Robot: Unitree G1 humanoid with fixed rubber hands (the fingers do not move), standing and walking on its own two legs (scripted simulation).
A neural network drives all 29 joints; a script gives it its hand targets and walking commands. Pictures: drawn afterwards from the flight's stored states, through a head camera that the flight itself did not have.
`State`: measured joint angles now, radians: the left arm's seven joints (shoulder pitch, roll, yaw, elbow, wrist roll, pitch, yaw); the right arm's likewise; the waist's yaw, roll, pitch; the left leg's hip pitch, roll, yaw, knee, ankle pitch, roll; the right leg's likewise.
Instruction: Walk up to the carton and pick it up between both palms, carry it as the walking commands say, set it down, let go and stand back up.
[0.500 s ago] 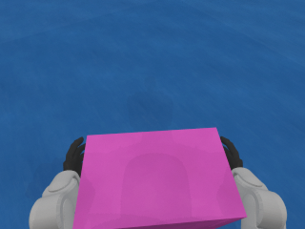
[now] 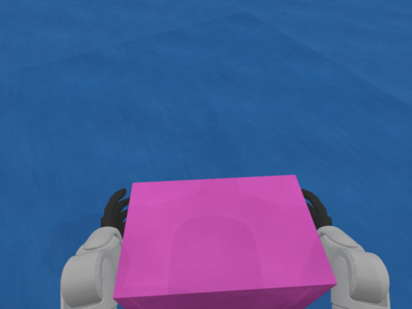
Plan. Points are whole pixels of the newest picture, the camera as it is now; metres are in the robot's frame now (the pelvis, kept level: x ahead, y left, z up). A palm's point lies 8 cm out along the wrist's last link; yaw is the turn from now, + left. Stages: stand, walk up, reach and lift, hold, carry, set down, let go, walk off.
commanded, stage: carry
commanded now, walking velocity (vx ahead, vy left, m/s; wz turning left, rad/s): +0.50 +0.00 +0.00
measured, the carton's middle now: (216, 261) +0.22 -0.01 +0.00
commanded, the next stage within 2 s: none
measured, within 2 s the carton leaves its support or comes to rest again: neither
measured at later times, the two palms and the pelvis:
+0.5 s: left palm (161, 87) +0.65 +0.14 +0.05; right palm (291, 108) +0.59 -0.20 +0.05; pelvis +0.37 +0.02 +0.00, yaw -3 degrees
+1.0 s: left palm (157, 40) +1.05 +0.21 -0.02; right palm (247, 42) +1.04 -0.14 -0.01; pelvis +0.80 +0.03 -0.06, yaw +2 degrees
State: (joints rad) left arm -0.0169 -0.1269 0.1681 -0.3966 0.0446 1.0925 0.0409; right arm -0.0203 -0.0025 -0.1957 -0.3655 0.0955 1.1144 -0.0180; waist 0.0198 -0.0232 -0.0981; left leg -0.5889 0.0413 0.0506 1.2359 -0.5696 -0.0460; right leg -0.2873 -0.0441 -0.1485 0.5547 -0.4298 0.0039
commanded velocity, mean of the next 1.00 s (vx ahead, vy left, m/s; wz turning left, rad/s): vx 0.30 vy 0.00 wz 0.00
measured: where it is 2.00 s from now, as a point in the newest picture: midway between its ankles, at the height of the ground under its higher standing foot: (187, 102)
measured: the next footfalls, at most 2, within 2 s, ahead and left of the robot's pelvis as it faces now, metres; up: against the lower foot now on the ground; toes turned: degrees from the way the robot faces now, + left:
left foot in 0.12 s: +0.30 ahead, +0.12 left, +0.00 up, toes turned +6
right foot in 0.36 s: +0.32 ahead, -0.09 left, +0.00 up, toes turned -8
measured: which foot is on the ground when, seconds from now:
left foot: up 0.00-0.10, down 0.12-0.52, up 0.54-0.62, down 0.64-0.96, up 0.98-1.00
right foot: down 0.00-0.12, up 0.14-0.34, down 0.36-0.66, up 0.68-0.88, down 0.90-1.00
